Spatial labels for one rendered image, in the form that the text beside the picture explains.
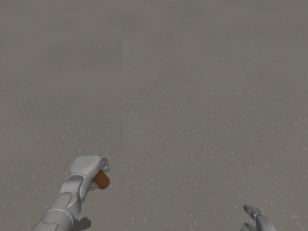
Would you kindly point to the right robot hand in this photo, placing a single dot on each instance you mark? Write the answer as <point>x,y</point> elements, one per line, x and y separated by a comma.
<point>262,223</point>

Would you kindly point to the left robot arm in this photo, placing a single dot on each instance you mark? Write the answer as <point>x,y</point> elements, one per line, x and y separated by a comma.
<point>66,206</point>

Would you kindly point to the can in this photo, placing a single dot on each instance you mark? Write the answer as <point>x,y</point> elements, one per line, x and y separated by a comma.
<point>101,180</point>

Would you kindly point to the left robot hand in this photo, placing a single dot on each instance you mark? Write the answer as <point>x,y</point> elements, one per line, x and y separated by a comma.
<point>89,165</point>

